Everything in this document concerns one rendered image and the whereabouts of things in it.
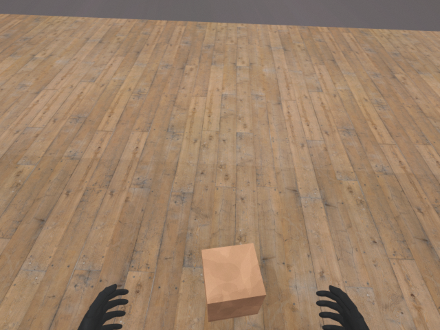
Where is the robot left hand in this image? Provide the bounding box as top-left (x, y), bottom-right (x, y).
top-left (78, 284), bottom-right (129, 330)

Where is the carton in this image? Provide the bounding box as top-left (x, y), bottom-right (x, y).
top-left (201, 243), bottom-right (266, 322)

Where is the robot right hand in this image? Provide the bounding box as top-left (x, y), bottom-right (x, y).
top-left (316, 285), bottom-right (370, 330)

